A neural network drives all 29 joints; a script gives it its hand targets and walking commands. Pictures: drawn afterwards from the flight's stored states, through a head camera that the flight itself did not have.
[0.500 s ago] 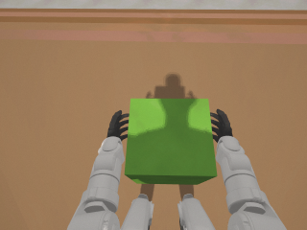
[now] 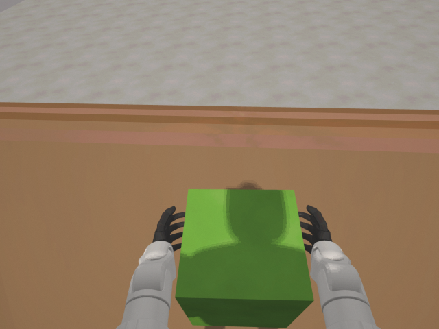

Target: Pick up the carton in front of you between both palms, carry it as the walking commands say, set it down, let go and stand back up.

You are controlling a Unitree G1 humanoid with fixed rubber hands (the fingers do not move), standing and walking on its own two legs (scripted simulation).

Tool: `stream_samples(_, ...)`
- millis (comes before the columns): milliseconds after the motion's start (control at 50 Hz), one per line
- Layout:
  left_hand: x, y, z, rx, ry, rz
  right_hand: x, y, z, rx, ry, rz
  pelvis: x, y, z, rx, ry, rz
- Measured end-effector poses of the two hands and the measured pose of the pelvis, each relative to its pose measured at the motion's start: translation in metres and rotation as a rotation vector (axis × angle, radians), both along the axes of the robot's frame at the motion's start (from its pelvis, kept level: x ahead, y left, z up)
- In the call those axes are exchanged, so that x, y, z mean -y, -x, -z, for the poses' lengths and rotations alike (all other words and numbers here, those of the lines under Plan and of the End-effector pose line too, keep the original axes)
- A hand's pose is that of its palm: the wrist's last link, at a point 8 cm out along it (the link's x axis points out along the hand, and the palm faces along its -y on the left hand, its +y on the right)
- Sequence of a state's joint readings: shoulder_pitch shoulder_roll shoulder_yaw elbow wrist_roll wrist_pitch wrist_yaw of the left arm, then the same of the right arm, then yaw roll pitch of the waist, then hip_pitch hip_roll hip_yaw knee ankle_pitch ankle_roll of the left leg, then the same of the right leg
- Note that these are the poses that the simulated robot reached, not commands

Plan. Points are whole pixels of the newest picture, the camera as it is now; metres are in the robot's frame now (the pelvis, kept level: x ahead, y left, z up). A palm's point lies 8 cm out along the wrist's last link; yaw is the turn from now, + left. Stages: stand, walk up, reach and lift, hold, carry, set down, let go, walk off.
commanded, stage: reach and lift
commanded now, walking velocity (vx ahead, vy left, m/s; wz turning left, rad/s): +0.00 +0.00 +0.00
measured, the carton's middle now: (239, 262) +0.29 +0.00 -0.07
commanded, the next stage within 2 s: hold in 1.10 s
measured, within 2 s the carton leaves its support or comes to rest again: neither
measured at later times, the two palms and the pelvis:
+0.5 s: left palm (158, 241) +0.28 +0.15 +0.04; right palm (327, 241) +0.28 -0.15 +0.04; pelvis -0.02 +0.00 +0.01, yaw +0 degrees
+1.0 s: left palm (156, 235) +0.28 +0.15 +0.05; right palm (327, 234) +0.29 -0.15 +0.05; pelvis +0.00 +0.00 +0.02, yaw +0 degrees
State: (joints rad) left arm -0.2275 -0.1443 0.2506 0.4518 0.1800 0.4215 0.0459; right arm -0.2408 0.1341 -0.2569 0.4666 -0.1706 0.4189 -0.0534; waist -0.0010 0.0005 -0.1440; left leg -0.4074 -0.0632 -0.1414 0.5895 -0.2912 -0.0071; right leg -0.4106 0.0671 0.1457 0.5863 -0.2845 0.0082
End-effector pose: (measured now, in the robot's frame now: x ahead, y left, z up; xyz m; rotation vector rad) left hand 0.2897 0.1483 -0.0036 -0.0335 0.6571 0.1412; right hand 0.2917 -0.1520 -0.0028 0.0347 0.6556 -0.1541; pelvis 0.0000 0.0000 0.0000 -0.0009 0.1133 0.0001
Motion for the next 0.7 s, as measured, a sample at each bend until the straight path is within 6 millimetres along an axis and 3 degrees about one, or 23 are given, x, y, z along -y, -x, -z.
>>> stream_samples(160,-0.002,0.008,-0.035,-0.002,-0.030,0.021,-0.002,0.008,-0.035,-0.001,0.028,-0.026,0.000,0.002,-0.011,0.126,-0.002,-0.002)
stream_samples(440,-0.001,0.014,-0.039,-0.022,-0.027,0.021,0.000,0.014,-0.039,-0.022,0.027,-0.025,0.000,0.021,-0.009,0.176,-0.002,0.000)
stream_samples(700,-0.002,0.008,-0.046,-0.015,-0.035,0.025,-0.001,0.008,-0.045,-0.015,0.035,-0.030,0.001,0.013,-0.013,0.182,-0.002,0.000)
